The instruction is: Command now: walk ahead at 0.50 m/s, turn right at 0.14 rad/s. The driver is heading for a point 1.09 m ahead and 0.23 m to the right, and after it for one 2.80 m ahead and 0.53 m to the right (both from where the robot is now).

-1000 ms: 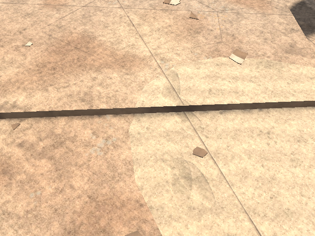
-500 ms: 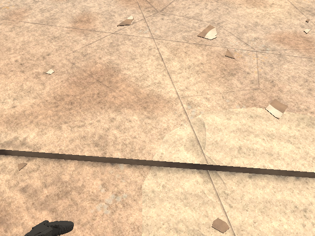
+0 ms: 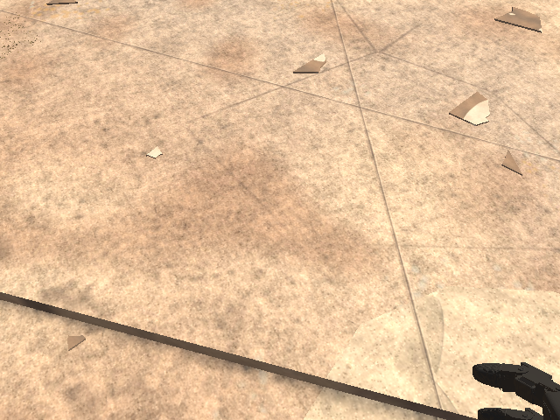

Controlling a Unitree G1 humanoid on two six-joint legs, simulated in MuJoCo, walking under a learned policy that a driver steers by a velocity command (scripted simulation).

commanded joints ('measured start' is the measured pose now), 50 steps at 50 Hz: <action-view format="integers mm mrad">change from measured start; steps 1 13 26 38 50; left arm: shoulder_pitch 72 -182 -95 -276 -181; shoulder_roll -1 39 311 116 30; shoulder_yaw -22 18 95 43 8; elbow -95 -142 -243 -298 -235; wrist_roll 14 -2 47 34 43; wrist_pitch -29 13 25 65 67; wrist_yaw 2 -3 -10 29 16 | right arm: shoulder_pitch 406 189 353 194 164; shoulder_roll -305 -138 -68 -108 -150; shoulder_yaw -104 -65 -24 -43 -39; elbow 36 109 78 85 106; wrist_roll -18 -24 -35 -12 -53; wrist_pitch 2 -31 30 102 71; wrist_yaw -20 -33 -49 -84 -50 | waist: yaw -184 -94 -104 -114 -35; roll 255 45 -298 -119 229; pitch -377 20 -379 -178 -60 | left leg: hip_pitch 910 346 -143 -17 209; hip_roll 387 231 -96 24 290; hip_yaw -560 12 33 -58 -305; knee -47 -368 949 571 -150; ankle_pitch -134 115 -695 -289 85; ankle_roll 253 155 -129 -158 105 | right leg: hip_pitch -642 -707 270 -307 -357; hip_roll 28 -137 -410 -156 36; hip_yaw -5 94 652 275 105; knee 723 568 105 -45 194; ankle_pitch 17 371 1196 526 19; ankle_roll -16 19 -440 -243 -2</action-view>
